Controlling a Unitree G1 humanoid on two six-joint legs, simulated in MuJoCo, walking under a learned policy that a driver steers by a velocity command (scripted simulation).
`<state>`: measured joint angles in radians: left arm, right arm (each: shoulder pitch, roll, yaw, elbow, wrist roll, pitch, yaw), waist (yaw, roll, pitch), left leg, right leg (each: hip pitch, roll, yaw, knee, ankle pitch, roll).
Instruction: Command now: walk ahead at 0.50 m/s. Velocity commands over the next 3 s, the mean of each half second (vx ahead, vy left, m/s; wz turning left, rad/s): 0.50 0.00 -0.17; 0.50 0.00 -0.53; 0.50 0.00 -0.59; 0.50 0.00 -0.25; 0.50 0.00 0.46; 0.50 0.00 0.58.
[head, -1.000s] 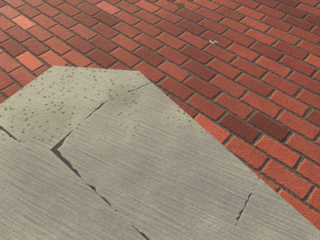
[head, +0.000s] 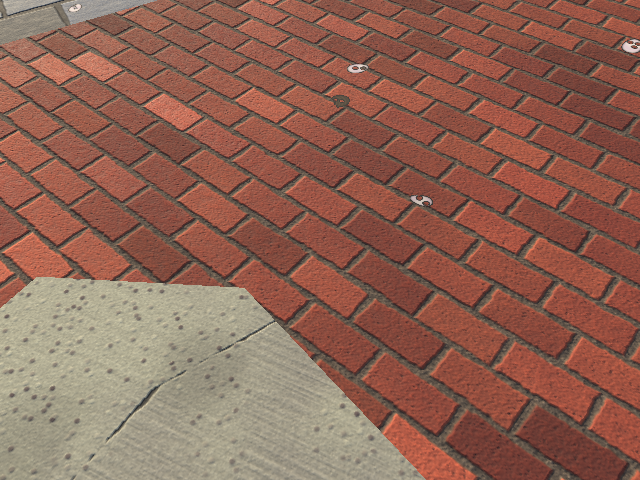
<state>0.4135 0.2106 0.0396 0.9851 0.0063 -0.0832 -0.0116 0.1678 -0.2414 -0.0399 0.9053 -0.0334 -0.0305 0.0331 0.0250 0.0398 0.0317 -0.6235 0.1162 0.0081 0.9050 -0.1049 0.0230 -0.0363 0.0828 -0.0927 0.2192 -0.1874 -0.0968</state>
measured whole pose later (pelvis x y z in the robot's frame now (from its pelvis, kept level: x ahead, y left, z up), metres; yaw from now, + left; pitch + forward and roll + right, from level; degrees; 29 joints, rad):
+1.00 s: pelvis +0.52 -0.05 -0.01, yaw -25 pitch +0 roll +0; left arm 0.29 0.27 0.08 0.92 0.00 -0.04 0.00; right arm 0.16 -0.24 -0.05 0.83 -0.04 -0.05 0.01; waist 0.01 0.02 0.06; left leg -0.55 0.12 -0.02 1.11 -0.30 -0.03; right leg -0.18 0.14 -0.02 0.37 -0.19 -0.15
